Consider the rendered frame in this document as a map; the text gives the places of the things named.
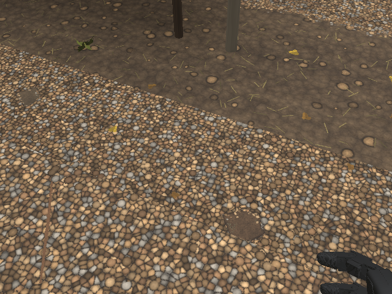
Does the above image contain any right robot hand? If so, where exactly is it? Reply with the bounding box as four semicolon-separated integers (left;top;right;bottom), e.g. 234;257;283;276
317;251;392;294

